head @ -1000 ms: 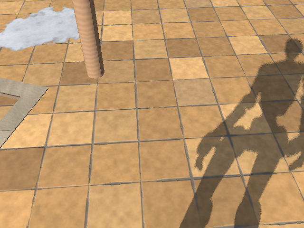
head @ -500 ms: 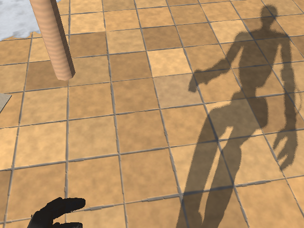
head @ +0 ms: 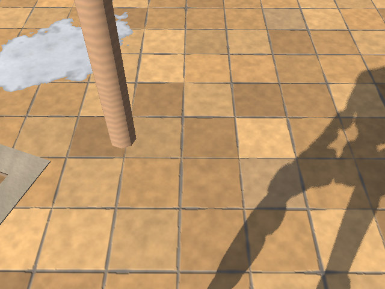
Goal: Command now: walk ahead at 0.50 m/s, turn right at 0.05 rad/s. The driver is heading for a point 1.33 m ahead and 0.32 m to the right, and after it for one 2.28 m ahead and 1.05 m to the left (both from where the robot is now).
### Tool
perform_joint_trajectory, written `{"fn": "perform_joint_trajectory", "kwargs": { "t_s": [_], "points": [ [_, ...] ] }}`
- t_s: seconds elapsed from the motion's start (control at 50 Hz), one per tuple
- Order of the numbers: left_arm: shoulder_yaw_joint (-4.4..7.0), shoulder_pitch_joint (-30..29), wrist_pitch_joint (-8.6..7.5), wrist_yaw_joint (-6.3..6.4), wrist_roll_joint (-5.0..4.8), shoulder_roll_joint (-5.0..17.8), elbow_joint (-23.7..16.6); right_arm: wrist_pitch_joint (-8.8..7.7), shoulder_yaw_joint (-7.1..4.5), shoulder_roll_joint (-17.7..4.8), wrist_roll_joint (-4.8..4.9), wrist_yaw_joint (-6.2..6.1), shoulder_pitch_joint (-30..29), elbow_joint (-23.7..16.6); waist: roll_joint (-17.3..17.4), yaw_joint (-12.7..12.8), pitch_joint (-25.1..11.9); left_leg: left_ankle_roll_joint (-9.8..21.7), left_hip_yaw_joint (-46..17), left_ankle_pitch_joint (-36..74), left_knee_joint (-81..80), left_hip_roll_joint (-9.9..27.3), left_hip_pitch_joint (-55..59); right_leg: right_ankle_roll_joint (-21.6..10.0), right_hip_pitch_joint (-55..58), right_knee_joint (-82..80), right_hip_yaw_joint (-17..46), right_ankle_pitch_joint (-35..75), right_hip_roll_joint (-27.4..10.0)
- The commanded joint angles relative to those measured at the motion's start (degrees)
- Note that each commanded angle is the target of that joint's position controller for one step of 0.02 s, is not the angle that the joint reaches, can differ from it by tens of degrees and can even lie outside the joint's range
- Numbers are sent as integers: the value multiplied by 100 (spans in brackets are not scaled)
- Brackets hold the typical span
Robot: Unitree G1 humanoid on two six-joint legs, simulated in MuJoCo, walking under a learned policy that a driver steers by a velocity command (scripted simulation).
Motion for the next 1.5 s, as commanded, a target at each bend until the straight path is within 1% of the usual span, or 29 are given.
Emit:
{"fn": "perform_joint_trajectory", "kwargs": {
  "t_s": [0.02, 0.08, 0.1, 0.12, 0.14, 0.16, 0.2, 0.24, 0.32, 0.52, 0.58, 0.62, 0.64, 0.66, 0.68, 0.7, 0.72, 0.76, 0.94, 1.08, 1.12, 1.16, 1.18, 1.2, 1.22, 1.24, 1.28, 1.36, 1.5],
  "points": [
    [219, 310, 61, 44, -35, 956, -81, -144, -63, -460, 27, 107, -730, -593, -466, -58, 465, 155, 7, -484, -362, -104, -122, -820, 127, 39, 903, 1698, -1888],
    [199, 17, 137, 37, -10, 954, -198, -212, -320, -979, 22, 72, 760, -235, -569, -911, -441, 473, 246, -788, -642, -465, 2181, -551, -191, 1720, 753, 3536, -1504],
    [88, -39, 116, 30, 85, 711, -387, -216, -459, -1439, -78, 5, 1916, -12, -146, -1332, -1396, 847, -681, -716, -362, 462, 4059, -339, -1335, 3431, 492, 2488, -1122],
    [-133, 740, -5, -21, 44, -109, -425, -152, -565, -1872, -110, 7, 2366, 165, 1433, -980, -2248, 1694, -3265, -1650, -861, 1887, 6135, 65, -3671, 5470, 243, -1096, -101],
    [9, 464, -106, -12, -119, 523, -334, -147, -394, -1214, -100, -1, 2328, 109, 1009, -1182, -2200, 1603, -3779, -2224, -1352, 1855, 5935, 24, -4231, 6246, 1057, -1808, -277],
    [127, -56, -149, -2, -248, 889, -506, -161, -298, -925, -96, -26, 1830, 20, 742, -1121, -1304, 1288, -2817, -2002, -1457, 1671, 5199, -45, -4584, 6408, 1028, -1345, -563],
    [172, -458, -98, 70, -154, 771, -575, -187, -198, -593, -108, -14, 1073, -66, 231, -803, -467, 1043, -1567, -1252, -1866, 1252, 3739, 3, -4231, 5921, 865, -480, -1014],
    [195, -252, 65, 52, -137, 508, -557, -227, -171, -455, -181, 2, 853, -18, 389, -514, -220, 939, -865, -969, -2232, 1004, 3027, 17, -3684, 5638, 889, -104, -1203],
    [206, -541, 256, 33, -97, 311, -806, -253, -256, -665, -188, -82, 900, 118, 158, -390, 135, 1031, 23, -237, -2526, 981, 2751, 137, -4087, 5105, 888, 492, -1269],
    [123, -2212, 202, -308, -50, 212, -1630, 3, -390, -1039, -37, -223, 1524, 312, 15, -851, 556, 769, 1217, 414, -2257, 1093, 3924, -66, -4274, 2661, 72, 1446, -1012],
    [250, -1946, 235, -372, -67, 468, -1759, 136, -464, -1280, 27, -248, 1374, 229, 280, -510, 192, 594, 1425, 2782, -1278, 1160, 4273, -375, -3504, 2588, -357, 580, -555],
    [533, -540, 252, -320, -104, 940, -1452, 231, -467, -1350, 54, -273, 1182, 142, 256, 306, -572, 344, 1619, 3466, 701, 895, 3796, -725, -1559, 2168, -522, 649, -45],
    [749, 338, 311, -185, -94, 1469, -1237, 193, -391, -1167, -62, -282, 1260, 20, -376, 607, -1085, 54, 1630, 1654, 2495, 637, 2368, -1042, 176, 1992, 616, 620, -622],
    [810, -31, 288, -141, -118, 2025, -1398, -1, -151, -322, -180, -217, 1642, -334, -1830, -158, -1525, -332, 1019, -3456, 4683, -716, -215, -2174, 1882, 1195, 4101, -164, -2081],
    [649, 196, 216, -181, -11, 1612, -1517, -294, -186, -751, 46, -108, 1182, -445, -1112, 221, -2147, -163, -406, -3726, 5156, -713, -862, -2288, 2163, 431, 5142, -577, -2398],
    [552, 80, 136, -187, 36, 1232, -1458, -407, -227, -910, 241, -58, 675, -594, -814, 251, -1413, 5, -412, -3275, 5007, -434, -1250, -1965, 1738, 461, 4218, -137, -2214],
    [495, -302, 69, -201, -11, 1023, -1491, -445, -212, -856, 162, -87, 654, -568, -305, -51, -807, 72, -404, -2785, 4372, -142, -1048, -1716, 795, 517, 3369, 547, -1914],
    [355, -962, 40, -164, 44, 619, -1668, -320, -300, -958, -44, -136, 872, -381, -266, -462, -490, 30, -373, -2314, 3574, 221, -162, -1441, -485, 394, 2404, 1542, -1564],
    [356, -360, 1, 36, 9, 872, -1349, -99, -161, -508, -97, -75, -137, -681, -525, -151, 12, -278, -31, 149, 658, 13, 96, -1020, -1156, -88, 1149, 1889, -1081],
    [360, 196, 91, 67, -4, 944, -982, -227, -131, -607, -35, 134, -860, -989, -619, 77, 320, 84, 2, -236, -352, -233, -282, -934, 66, 385, 1519, 2033, -1661],
    [381, 129, 141, 98, -3, 1017, -961, -250, -165, -709, -27, 165, -567, -945, -746, -128, 179, 255, 101, -678, -463, -367, 162, -806, 278, 709, 1517, 2892, -1718],
    [349, -105, 178, 96, 17, 1007, -1020, -259, -331, -1028, -49, 122, 624, -615, -718, -783, -593, 562, 337, -541, -611, -616, 1965, -593, 8, 2018, 1175, 4473, -1320],
    [249, -155, 173, 90, 90, 801, -1141, -251, -411, -1336, -134, 81, 1649, -436, -334, -1186, -1421, 950, -565, -351, -367, 225, 3691, -410, -1019, 3532, 967, 3371, -1003],
    [94, 647, 62, 46, 29, 239, -1165, -205, -530, -1729, -160, 91, 2202, -264, 1251, -920, -2187, 1870, -3168, -1424, -758, 1534, 5791, 58, -3320, 5718, 638, -126, 10],
    [133, 440, -33, 21, -37, 611, -1095, -183, -381, -1189, -29, 115, 2229, -223, 1125, -1096, -2121, 1829, -4057, -2266, -1388, 1605, 5892, 13, -4138, 6323, 1246, -1791, -32],
    [221, -105, -88, -10, -151, 930, -1249, -157, -300, -954, 4, 91, 1774, -299, 693, -1061, -1160, 1545, -3241, -2495, -1505, 1443, 5141, -24, -4586, 6512, 1159, -1399, -372],
    [224, -652, -106, 8, -43, 856, -1378, -110, -212, -739, -87, 85, 1082, -426, 2, -758, -249, 1334, -2126, -1646, -1839, 1013, 3561, 7, -4332, 5876, 800, -559, -868],
    [200, -385, 61, 37, 21, 532, -1325, -181, -189, -759, -101, 90, 978, -343, 282, -396, -95, 1392, -1223, -552, -2353, 714, 2607, 191, -3735, 5045, 672, -112, -1182],
    [88, -1694, -2, -28, 40, 296, -1673, -83, -253, -1043, -8, -46, 1489, -92, 129, -773, 132, 1104, -262, -126, -2525, 369, 2721, 333, -3660, 2629, 340, 1926, -988]
  ]
}}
